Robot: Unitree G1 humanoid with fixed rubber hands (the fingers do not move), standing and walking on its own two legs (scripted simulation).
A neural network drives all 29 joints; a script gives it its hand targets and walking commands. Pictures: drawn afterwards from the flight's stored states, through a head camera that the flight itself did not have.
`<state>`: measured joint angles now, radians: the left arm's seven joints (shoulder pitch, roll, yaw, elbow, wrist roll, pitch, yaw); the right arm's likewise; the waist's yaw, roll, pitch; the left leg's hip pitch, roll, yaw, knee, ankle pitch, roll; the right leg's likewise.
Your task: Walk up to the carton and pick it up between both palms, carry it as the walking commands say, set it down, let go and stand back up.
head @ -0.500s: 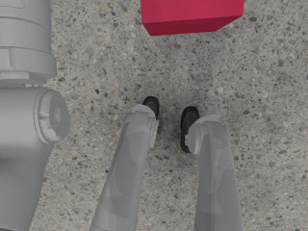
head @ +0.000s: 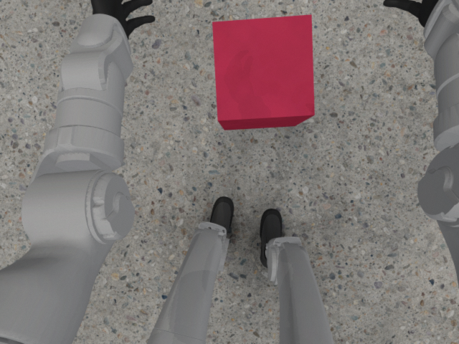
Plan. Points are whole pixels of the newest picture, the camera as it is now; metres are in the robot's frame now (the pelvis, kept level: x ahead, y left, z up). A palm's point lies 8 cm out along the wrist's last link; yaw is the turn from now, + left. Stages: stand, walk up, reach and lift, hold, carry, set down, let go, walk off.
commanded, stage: let go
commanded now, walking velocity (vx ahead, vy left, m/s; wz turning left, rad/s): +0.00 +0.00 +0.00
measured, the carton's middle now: (260, 82) +0.60 +0.03 -0.55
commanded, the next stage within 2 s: stand in 1.44 s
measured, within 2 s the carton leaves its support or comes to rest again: neither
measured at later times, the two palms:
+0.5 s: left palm (68, 135) +0.37 +0.25 -0.03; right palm out of the picture +0.43 -0.20 -0.02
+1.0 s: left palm (32, 269) +0.24 +0.23 +0.03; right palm out of the picture +0.25 -0.23 +0.03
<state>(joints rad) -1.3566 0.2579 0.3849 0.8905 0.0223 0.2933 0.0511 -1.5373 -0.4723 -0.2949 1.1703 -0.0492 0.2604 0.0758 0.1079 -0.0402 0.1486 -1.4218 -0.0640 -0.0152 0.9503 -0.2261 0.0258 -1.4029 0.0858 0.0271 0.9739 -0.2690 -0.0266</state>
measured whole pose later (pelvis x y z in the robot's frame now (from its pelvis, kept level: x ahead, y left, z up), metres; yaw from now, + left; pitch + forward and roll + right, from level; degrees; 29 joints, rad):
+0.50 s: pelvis +0.06 +0.01 +0.07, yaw +0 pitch +28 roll +0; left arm -0.36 0.22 0.15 0.59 0.01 0.10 -0.10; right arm -0.49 -0.20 -0.22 0.62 -0.06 0.12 -0.02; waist 0.05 0.01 -0.03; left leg -0.92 -0.08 -0.02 0.66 -0.22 0.05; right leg -0.89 0.07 0.05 0.67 -0.26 -0.01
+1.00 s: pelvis +0.08 +0.00 +0.10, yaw +0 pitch -3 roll +0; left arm 0.20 0.23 0.03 0.42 0.00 0.11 -0.07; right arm 0.20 -0.20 -0.03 0.41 0.00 0.11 0.06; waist 0.00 -0.01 0.13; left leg -0.17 -0.06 -0.04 0.47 -0.24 0.03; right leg -0.14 0.07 0.05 0.47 -0.27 -0.05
